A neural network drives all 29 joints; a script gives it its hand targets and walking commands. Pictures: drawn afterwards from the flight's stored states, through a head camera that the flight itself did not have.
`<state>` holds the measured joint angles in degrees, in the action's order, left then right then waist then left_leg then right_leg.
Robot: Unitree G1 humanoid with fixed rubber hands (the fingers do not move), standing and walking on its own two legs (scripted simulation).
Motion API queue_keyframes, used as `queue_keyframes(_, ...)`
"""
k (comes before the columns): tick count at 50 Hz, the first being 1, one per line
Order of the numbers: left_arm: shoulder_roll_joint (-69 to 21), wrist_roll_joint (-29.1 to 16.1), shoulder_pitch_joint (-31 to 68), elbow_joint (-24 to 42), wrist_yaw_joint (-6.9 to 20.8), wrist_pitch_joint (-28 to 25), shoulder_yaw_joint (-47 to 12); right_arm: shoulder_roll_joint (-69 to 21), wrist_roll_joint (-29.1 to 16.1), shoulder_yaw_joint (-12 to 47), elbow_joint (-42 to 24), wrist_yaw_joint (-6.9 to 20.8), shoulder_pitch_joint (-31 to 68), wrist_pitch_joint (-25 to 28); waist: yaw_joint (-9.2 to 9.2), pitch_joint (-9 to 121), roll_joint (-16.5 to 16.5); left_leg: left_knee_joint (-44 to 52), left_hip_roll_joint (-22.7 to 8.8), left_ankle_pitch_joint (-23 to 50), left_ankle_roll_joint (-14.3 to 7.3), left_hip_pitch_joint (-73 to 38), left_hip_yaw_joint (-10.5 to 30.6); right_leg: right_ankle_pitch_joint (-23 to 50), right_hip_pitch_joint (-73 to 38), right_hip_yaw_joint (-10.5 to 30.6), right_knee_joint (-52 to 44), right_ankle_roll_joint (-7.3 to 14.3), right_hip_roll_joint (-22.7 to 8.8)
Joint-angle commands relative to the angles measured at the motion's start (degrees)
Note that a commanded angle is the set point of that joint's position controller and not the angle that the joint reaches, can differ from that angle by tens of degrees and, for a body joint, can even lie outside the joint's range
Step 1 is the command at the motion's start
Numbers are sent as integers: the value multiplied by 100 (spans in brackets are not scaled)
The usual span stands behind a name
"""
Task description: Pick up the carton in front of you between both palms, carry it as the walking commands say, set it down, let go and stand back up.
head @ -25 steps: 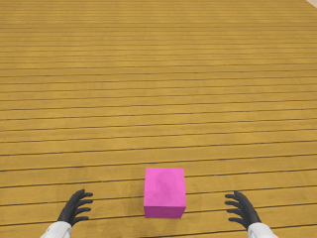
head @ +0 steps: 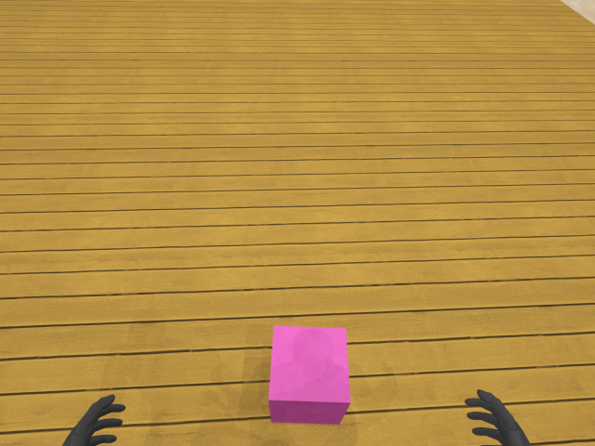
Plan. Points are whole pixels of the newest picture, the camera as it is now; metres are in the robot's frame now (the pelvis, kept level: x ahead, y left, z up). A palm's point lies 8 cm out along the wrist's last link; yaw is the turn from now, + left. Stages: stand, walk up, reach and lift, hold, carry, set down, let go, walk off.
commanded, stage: stand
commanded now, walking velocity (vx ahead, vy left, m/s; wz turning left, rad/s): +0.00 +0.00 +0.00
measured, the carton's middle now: (307, 376) +0.40 -0.04 -0.65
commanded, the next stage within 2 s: none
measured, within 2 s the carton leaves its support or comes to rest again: neither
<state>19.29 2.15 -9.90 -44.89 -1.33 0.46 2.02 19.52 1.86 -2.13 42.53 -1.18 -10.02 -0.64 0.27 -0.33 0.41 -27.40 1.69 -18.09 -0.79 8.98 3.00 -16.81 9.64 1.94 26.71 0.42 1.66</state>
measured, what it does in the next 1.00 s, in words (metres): stands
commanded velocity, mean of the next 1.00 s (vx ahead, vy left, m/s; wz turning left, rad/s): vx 0.00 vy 0.00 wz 0.00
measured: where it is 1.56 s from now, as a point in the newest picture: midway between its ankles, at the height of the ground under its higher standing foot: outside the picture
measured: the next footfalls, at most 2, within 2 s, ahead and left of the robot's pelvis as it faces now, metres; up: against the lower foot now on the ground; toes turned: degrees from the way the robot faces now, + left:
none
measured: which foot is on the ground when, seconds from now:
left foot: down 0.00-1.00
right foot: down 0.00-1.00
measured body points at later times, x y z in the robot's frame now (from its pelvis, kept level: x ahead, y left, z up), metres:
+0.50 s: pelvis -0.01 +0.00 +0.00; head -0.01 +0.00 +0.45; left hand +0.11 +0.30 -0.10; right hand +0.12 -0.30 -0.10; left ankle -0.04 +0.11 -0.74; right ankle -0.03 -0.12 -0.74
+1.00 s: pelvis -0.02 +0.00 +0.01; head -0.03 +0.00 +0.46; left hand +0.08 +0.31 -0.11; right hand +0.09 -0.31 -0.10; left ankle -0.04 +0.11 -0.74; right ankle -0.03 -0.12 -0.74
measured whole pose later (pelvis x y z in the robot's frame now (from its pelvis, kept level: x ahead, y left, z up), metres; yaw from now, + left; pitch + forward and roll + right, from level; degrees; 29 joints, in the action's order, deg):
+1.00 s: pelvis -0.02 +0.00 +0.01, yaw +0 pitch -2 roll +0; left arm 21.5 1.2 -7.6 -57.2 -0.7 -0.4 0.8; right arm 21.6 1.1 -0.6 55.4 -1.1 -8.2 0.8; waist 0.6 -1.1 0.1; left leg -20.8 1.7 -12.9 -0.7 5.5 3.0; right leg -11.9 6.2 1.8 20.4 0.2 1.0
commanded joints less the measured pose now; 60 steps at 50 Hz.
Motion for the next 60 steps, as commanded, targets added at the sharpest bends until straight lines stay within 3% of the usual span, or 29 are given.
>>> queue_keyframes(1,847,-6,182,218,-32,-97,173,845,-8,-184,-245,-33,149,95,-12,366,-10,294,-582,2171,74,-121,421,1956,-214,418,-255,-21,-578)
queue_keyframes(36,1088,-82,404,-772,21,-136,88,1091,-50,-59,777,-29,335,193,28,60,-30,876,-673,1509,-15,-166,542,1363,-346,568,-815,62,-713)
queue_keyframes(60,1213,-113,475,-1101,43,-156,21,1208,-97,-22,1180,4,439,203,29,33,-23,1044,-723,1468,-40,-186,588,1265,-400,579,-962,80,-766)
